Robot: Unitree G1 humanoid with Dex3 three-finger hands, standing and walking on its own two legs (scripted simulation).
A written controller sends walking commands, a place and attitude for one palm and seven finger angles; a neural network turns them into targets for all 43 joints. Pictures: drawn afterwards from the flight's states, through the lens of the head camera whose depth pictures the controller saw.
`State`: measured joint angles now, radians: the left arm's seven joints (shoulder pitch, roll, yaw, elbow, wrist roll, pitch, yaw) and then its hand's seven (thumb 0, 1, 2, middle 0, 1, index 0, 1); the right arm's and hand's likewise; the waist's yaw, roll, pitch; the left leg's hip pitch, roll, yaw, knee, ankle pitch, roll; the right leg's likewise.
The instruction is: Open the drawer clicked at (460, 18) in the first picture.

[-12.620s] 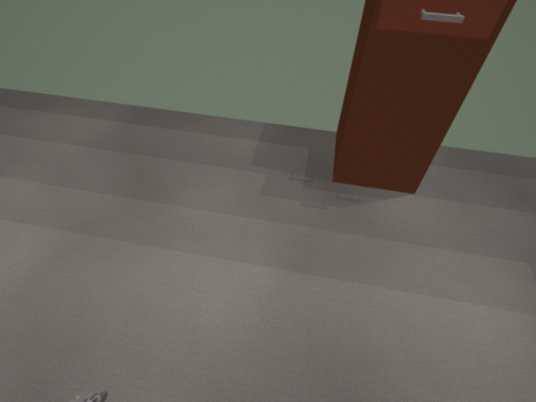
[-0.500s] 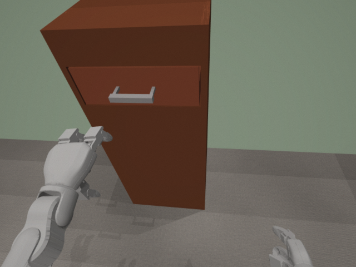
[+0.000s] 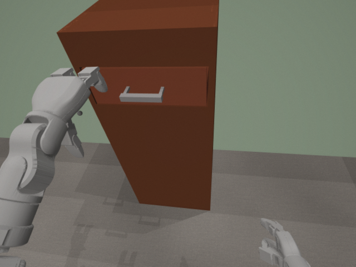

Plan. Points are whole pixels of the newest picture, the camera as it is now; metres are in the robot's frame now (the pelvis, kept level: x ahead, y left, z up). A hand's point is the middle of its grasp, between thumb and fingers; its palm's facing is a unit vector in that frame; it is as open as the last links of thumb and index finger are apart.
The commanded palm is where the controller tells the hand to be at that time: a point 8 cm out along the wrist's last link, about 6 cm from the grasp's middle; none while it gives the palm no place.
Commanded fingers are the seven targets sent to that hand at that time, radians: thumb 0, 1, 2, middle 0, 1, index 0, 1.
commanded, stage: raise the hand with hooked fingers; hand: left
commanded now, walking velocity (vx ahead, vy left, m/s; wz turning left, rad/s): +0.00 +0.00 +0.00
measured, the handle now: (142, 93) +0.56 +0.21 +0.09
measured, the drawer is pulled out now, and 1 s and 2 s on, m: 0.00 0.00 0.00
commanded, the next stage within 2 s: move the hooked fingers above the handle in 0.32 s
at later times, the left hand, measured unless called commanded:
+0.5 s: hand (90, 122) +0.32 +0.23 +0.20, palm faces +0.13 -0.04 -0.99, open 13.8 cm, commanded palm +0.29 +0.22 +0.26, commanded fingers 0.00 -0.50 0.30 -0.30 -1.20 -0.30 -1.20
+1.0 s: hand (111, 114) +0.38 +0.21 +0.16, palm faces +0.03 -0.04 -1.00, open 13.8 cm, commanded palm +0.36 +0.22 +0.24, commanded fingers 0.00 -0.50 0.30 -0.30 -1.20 -0.30 -1.20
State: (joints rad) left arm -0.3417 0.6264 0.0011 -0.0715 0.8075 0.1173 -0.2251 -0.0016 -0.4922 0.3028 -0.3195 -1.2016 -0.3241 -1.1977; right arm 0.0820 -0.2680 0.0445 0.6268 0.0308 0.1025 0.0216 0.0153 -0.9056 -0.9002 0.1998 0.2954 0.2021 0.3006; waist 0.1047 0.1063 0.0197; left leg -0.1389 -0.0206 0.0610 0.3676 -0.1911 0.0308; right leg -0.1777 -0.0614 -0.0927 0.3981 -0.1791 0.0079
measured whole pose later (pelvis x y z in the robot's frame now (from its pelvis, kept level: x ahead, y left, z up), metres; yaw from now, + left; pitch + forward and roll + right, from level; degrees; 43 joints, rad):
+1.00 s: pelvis +0.01 -0.01 +0.00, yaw +0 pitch +1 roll +0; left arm -0.45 0.58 -0.05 0.17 0.84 0.00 -0.19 0.00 -0.49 0.30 -0.32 -1.20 -0.32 -1.20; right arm 0.16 -0.30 0.01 0.64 0.04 0.10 -0.01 0.02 -0.91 -0.90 0.20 0.30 0.20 0.30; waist 0.06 0.09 0.01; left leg -0.21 0.00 0.05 0.39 -0.21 0.02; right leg -0.24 -0.04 -0.10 0.42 -0.20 -0.01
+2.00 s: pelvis +0.04 -0.01 -0.01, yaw -1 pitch +8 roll +0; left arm -0.78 0.52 -0.11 0.66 0.94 -0.01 -0.05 0.00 -0.49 0.30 -0.32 -1.20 -0.32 -1.20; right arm 0.24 -0.28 -0.02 0.67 0.04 0.16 -0.02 0.01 -0.91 -0.90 0.20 0.30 0.20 0.30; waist 0.00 0.07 -0.05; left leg -0.32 0.01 0.07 0.44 -0.26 0.01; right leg -0.36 -0.04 -0.08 0.47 -0.25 -0.01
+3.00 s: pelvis +0.04 -0.01 -0.01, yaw -1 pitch +8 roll +0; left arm -0.81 0.54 -0.10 0.69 0.95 -0.07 -0.06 0.00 -0.49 0.30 -0.32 -1.20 -0.32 -1.20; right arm 0.26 -0.27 -0.02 0.67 0.04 0.15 -0.04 0.01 -0.91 -0.90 0.20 0.30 0.20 0.30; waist 0.00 0.06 -0.06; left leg -0.33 0.00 0.08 0.46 -0.27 0.02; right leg -0.37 -0.04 -0.07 0.48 -0.25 0.00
